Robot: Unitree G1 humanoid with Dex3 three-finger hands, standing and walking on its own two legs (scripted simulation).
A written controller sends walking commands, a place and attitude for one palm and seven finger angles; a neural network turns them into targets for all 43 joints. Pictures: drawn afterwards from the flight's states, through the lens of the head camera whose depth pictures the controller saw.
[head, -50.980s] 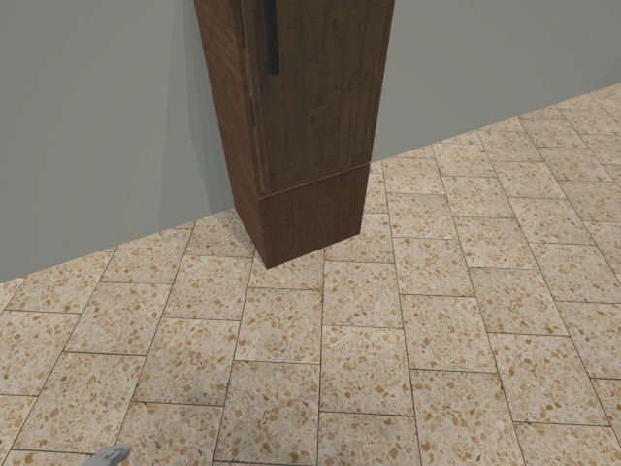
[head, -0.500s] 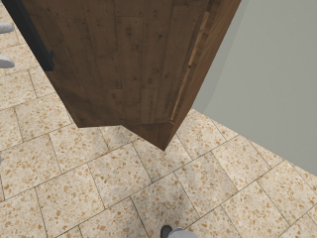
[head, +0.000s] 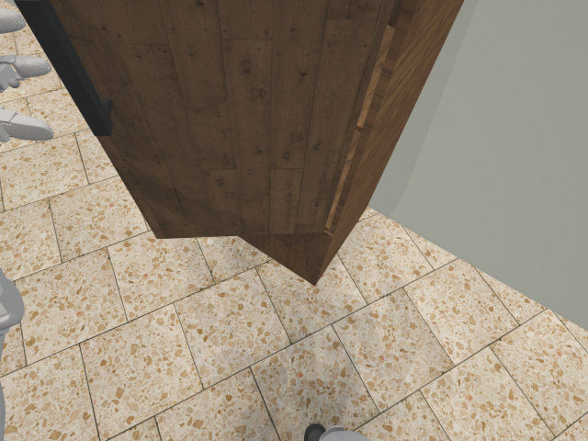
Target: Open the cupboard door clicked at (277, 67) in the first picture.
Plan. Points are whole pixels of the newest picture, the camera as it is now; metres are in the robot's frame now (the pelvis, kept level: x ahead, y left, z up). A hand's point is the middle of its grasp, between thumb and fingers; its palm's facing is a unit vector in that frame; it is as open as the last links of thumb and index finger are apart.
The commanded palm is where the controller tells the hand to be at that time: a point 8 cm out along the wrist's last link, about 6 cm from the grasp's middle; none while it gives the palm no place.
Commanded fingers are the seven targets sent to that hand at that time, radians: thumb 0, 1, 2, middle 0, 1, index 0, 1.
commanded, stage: slide the fingers in behind the handle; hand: left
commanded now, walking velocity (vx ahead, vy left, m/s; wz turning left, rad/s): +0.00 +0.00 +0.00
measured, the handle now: (77, 64) +0.54 +0.23 +0.17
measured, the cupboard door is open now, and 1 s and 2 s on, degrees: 38 34 35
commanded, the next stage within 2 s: close the thumb around the handle in 1.52 s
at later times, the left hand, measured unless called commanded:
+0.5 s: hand (28, 86) +0.49 +0.26 +0.18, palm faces +0.04 -1.00 -0.02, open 14.5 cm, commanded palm +0.48 +0.28 +0.17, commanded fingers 0.00 -0.50 0.30 -0.30 -1.20 -0.30 -1.20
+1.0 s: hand (53, 84) +0.50 +0.24 +0.17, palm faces +0.03 -1.00 -0.04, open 15.2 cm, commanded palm +0.48 +0.25 +0.17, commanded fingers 0.00 -0.50 0.30 -0.30 -1.20 -0.30 -1.20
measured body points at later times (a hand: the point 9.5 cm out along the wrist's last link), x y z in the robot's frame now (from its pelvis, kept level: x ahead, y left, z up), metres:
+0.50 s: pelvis -0.03 +0.00 +0.00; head +0.08 +0.02 +0.44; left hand +0.48 +0.32 +0.18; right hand -0.05 -0.27 -0.11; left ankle -0.08 +0.09 -0.72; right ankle +0.00 -0.12 -0.72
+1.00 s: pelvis -0.01 +0.00 +0.00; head +0.09 +0.02 +0.44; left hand +0.49 +0.29 +0.18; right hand +0.00 -0.26 -0.12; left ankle -0.08 +0.09 -0.72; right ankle +0.00 -0.12 -0.72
